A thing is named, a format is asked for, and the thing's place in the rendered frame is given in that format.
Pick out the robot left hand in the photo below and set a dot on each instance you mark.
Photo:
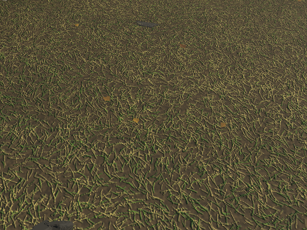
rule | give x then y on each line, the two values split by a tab
54	225

